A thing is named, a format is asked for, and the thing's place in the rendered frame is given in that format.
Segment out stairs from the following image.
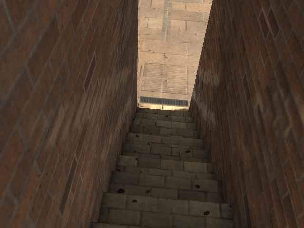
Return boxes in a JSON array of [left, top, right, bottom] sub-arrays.
[[90, 103, 234, 228]]

